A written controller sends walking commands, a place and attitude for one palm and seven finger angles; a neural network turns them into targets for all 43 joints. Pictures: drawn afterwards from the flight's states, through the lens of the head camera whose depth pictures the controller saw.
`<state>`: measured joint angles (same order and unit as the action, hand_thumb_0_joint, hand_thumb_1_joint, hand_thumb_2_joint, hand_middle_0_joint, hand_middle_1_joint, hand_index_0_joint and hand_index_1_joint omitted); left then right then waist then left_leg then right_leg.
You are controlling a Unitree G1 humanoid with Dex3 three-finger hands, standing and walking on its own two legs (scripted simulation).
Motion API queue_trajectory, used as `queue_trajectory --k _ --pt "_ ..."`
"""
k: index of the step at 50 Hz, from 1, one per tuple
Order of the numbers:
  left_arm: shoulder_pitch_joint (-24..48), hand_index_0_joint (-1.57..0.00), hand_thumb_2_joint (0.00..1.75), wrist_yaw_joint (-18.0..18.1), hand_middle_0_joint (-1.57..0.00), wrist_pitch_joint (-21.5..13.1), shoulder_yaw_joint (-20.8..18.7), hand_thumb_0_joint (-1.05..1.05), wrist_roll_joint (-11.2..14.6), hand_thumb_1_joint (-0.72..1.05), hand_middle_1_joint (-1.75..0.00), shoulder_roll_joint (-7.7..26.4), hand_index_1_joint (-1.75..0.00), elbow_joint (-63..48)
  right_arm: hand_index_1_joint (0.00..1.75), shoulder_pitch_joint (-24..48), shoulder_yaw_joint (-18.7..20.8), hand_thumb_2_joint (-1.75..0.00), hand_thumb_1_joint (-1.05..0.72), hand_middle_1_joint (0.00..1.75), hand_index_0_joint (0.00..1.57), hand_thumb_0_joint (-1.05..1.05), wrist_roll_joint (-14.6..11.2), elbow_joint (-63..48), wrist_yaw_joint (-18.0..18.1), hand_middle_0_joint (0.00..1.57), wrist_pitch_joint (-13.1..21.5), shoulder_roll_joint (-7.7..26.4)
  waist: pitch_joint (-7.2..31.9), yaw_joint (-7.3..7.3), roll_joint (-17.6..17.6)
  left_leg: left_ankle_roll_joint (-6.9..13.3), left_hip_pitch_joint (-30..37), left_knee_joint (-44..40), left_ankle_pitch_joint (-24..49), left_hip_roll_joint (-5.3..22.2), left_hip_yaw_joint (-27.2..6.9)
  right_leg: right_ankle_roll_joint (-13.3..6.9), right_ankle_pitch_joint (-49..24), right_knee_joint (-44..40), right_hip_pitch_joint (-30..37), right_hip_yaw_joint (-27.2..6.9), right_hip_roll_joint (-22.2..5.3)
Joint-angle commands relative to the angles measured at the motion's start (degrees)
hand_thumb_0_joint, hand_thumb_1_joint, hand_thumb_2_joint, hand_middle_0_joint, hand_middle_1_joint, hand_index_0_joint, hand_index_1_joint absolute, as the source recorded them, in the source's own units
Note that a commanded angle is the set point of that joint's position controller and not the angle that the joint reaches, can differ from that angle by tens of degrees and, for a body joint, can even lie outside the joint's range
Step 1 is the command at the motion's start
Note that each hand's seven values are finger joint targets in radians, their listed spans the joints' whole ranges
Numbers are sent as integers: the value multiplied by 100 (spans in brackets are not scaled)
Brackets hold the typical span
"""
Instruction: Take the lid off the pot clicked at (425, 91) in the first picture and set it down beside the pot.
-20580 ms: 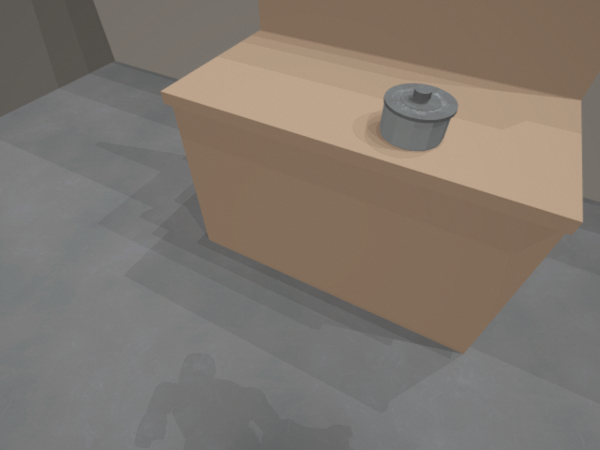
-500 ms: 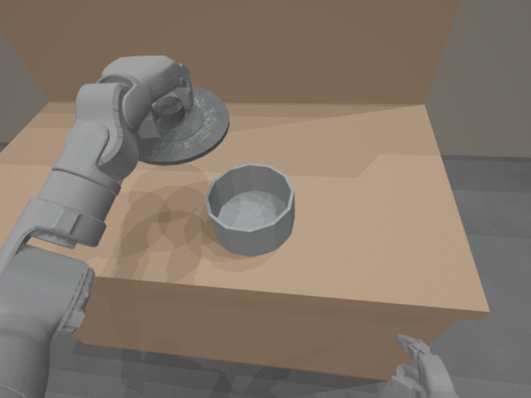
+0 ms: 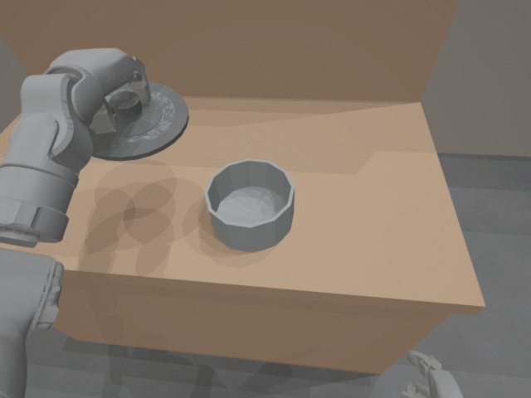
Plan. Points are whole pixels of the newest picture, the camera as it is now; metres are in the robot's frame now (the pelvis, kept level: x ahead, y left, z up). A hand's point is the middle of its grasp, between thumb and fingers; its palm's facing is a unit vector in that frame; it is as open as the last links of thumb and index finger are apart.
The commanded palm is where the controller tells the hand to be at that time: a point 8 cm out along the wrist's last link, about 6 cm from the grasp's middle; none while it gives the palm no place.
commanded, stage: move the lid sideways beside the pot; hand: left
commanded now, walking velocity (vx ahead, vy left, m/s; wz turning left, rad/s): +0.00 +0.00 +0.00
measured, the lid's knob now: (126, 105) +0.48 +0.22 +0.20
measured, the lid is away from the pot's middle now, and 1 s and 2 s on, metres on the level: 0.18 0.23 0.23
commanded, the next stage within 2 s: lower the lid onto the table in 0.66 s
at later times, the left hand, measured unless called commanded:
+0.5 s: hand (67, 115) +0.44 +0.28 +0.21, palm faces -0.24 +0.02 -0.97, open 7.6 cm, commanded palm +0.43 +0.28 +0.28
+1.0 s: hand (76, 122) +0.44 +0.27 +0.20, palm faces -0.25 +0.01 -0.97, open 7.6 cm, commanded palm +0.42 +0.27 +0.27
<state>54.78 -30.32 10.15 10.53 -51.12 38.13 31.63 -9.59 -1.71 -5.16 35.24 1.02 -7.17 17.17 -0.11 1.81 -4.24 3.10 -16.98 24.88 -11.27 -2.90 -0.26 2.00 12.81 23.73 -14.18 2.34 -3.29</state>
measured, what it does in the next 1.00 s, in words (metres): stands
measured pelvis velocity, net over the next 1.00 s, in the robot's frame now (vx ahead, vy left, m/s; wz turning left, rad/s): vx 0.00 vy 0.01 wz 0.01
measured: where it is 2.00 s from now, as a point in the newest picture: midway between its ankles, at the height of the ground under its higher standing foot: outside the picture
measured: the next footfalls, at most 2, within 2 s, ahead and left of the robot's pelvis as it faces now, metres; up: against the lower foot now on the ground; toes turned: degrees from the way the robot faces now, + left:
none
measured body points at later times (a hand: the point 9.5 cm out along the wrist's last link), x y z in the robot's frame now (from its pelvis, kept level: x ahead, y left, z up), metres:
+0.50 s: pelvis +0.00 +0.00 +0.00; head +0.05 -0.02 +0.45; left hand +0.45 +0.28 +0.27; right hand +0.13 -0.26 -0.12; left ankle +0.01 +0.09 -0.74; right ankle -0.01 -0.15 -0.74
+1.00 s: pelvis +0.00 +0.01 +0.00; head +0.05 -0.01 +0.45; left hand +0.45 +0.27 +0.26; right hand +0.15 -0.23 -0.12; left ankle +0.01 +0.09 -0.74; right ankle -0.01 -0.15 -0.74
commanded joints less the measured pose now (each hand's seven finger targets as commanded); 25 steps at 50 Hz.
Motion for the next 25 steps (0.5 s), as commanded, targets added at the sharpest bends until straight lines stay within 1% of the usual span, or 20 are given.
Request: queue_trajectory --k 1,2,5,6,7,8,9,10,11,12,14,16,17,18,19,21,22,23,24,25 --pt "3345 -78 106 327 -122 -180 -859 0 -8 65 -112 1656 -96 -1779 30 523 273 -90 -90 30 20 0 26 -861 4 20 259 729 2634 27 -184 72 1781 -9 2059 141 -364 -477 -1494 -94 277 115 255" --pt "3264 -78 106 323 -122 -194 -973 0 -59 65 -112 1702 -96 -1775 30 459 267 -90 -90 30 20 0 35 -859 -5 20 264 652 2878 -17 -165 82 1920 -19 2291 149 -380 -442 -1517 -111 344 98 324" --pt "3075 -78 106 243 -122 -172 -1038 0 -88 65 -112 1809 -96 -845 30 377 229 -90 -90 30 20 0 12 -713 42 20 175 701 2183 49 151 83 1431 -86 1550 117 -306 -446 -1278 -223 154 184 321" --pt "2903 -78 106 280 -122 -202 -1263 0 0 65 -112 2155 -96 -696 30 259 270 -90 -90 30 20 0 2 -673 49 20 154 835 2090 55 300 78 1291 -105 1427 127 -318 -466 -1276 -232 225 170 280" --pt "3055 -78 106 255 -122 -224 -1151 0 -63 65 -112 2058 -96 -581 30 296 220 -90 -90 30 20 0 -11 -692 63 20 127 761 2141 38 393 81 1201 -196 1326 108 -280 -433 -1204 -230 291 181 338" --pt "3162 -78 106 248 -122 -239 -1192 0 -124 65 -112 2127 -96 -503 30 335 224 -90 -90 30 20 0 -12 -697 96 20 112 767 2066 30 399 95 1147 -154 1197 108 -277 -447 -1185 -231 239 194 311" --pt "3219 -78 106 238 -122 -259 -1034 0 -96 65 -112 1984 -96 -570 30 364 221 -90 -90 30 20 0 -26 -723 97 20 111 742 2097 47 281 93 1189 -178 1196 104 -263 -445 -1176 -225 238 190 308" --pt "3429 -78 106 247 -122 -309 -1079 0 -110 65 -112 2064 -96 -918 30 360 243 -90 -90 30 20 0 -10 -745 97 20 124 736 2353 34 254 111 1331 -142 1310 97 -275 -443 -1307 -223 346 163 302" --pt "3391 -78 106 300 -122 -380 -1131 0 -30 65 -112 2189 -96 -1132 30 370 281 -90 -90 30 20 0 13 -776 83 20 157 815 2464 72 -39 116 1478 -45 1545 91 -289 -476 -1422 -205 325 104 244" --pt "3498 -78 106 319 -122 -456 -1344 0 -120 65 -112 2394 -96 -1376 30 286 278 -90 -90 30 20 0 46 -781 72 20 167 746 2942 -10 -105 111 1680 -64 1894 109 -327 -455 -1550 -150 519 101 320" --pt "3126 -78 106 266 -122 -501 -1364 0 -130 65 -112 2343 -96 -961 30 304 252 -90 -90 30 20 0 31 -763 88 20 128 721 2786 7 -28 123 1633 9 2069 116 -317 -457 -1667 -161 462 124 306" --pt "2870 -78 106 232 -122 -496 -1177 0 -18 65 -112 2187 -96 -400 30 177 279 -90 -90 30 20 0 5 -661 79 20 60 832 2182 129 41 96 1357 -25 1695 113 -302 -464 -1454 -276 192 172 275" --pt "2972 -78 106 227 -122 -514 -1325 0 -84 65 -112 2350 -96 -374 30 125 268 -90 -90 30 20 0 -1 -637 79 20 32 807 2220 70 172 91 1287 -115 1608 136 -284 -437 -1376 -269 267 194 337" --pt "2887 -78 106 198 -122 -525 -1299 0 -109 65 -112 2311 -96 -245 30 220 262 -90 -90 30 20 0 -4 -688 90 20 25 800 2087 47 193 109 1170 -53 1510 110 -276 -455 -1382 -261 222 206 312" --pt "2937 -78 106 203 -122 -562 -1354 0 -82 65 -112 2424 -96 -418 30 213 264 -90 -90 30 20 0 -18 -707 93 20 3 804 2237 36 214 118 1235 -74 1586 119 -258 -449 -1459 -243 321 188 309" --pt "3043 -78 106 243 -122 -650 -1422 0 -34 65 -112 2570 -96 -763 30 232 306 -90 -90 30 20 0 6 -735 82 20 2 860 2426 63 5 131 1387 17 1847 101 -284 -475 -1622 -235 378 137 264" --pt "3147 -78 106 235 -122 -687 -1284 0 -88 65 -112 2421 -96 -843 30 199 283 -90 -90 30 20 0 3 -734 77 20 -7 784 2596 75 -138 128 1527 -22 2074 115 -301 -446 -1602 -226 366 147 332" --pt "3296 -78 106 217 -122 -711 -1311 0 -106 65 -112 2419 -96 -981 30 231 297 -90 -90 30 20 0 13 -725 88 20 -18 768 2559 89 -137 134 1592 31 2121 128 -343 -454 -1649 -258 302 177 328" --pt "3104 -78 106 210 -122 -697 -1253 0 -91 65 -112 2340 -96 -750 30 181 297 -90 -90 30 20 0 -7 -707 91 20 -23 769 2498 114 -169 134 1622 26 2191 140 -327 -444 -1559 -267 217 188 342" --pt "3211 -78 106 213 -122 -728 -1446 0 -99 65 -112 2593 -96 -863 30 142 307 -90 -90 30 20 0 9 -674 98 20 -32 799 2545 89 -143 134 1637 14 2124 146 -343 -446 -1582 -294 258 189 345"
